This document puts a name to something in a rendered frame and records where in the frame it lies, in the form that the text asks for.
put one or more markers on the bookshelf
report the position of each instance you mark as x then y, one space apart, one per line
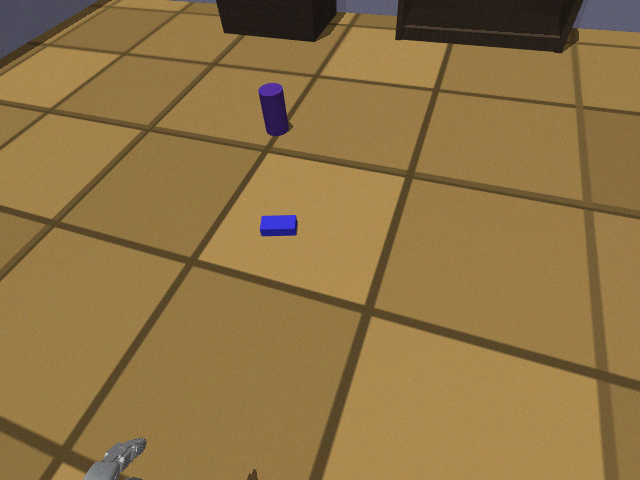
542 25

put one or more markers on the left robot hand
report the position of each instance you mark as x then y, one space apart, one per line
116 459

